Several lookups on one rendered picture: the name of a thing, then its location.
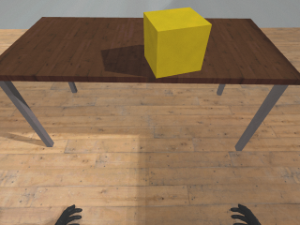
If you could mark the carton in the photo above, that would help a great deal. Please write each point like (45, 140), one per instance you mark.
(175, 40)

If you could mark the right robot hand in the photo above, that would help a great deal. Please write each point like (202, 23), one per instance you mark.
(248, 216)

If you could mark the left robot hand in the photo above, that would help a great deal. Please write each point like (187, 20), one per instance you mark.
(65, 217)

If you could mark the table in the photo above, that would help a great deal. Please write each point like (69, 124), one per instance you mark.
(111, 50)

